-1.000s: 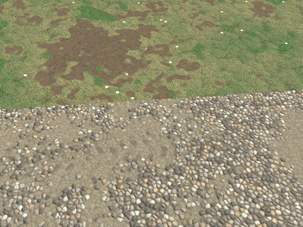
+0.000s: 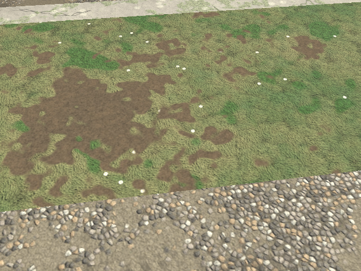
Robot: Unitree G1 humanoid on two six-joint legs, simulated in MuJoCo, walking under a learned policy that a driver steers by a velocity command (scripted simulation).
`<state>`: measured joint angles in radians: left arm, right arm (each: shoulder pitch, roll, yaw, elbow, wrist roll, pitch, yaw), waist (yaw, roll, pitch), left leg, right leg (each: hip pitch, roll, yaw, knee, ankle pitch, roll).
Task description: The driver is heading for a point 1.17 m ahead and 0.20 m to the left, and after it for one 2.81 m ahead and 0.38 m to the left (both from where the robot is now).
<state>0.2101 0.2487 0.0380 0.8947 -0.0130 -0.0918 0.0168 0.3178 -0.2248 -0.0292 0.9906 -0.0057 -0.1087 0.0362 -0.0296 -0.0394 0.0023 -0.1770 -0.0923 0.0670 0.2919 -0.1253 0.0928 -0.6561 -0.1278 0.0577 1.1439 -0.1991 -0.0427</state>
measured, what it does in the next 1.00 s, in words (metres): walks ahead, turning left: right foot, then left foot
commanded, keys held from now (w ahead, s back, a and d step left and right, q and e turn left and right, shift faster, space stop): w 0.40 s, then w+q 0.10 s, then q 0.50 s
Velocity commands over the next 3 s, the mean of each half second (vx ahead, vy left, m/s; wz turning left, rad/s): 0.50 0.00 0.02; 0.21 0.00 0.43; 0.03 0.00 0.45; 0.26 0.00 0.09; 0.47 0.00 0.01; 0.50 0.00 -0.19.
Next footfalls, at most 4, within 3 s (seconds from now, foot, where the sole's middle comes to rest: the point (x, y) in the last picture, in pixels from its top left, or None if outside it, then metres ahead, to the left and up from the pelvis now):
0.30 right None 0.34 -0.17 -0.78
0.82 left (169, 261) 0.56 0.05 -0.78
1.32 right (224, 251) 0.59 -0.16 -0.78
1.68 left None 0.43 0.03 -0.78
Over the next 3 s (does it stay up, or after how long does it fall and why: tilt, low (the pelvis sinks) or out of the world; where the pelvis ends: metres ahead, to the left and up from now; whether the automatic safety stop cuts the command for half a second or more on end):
stays up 1.03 0.23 0.00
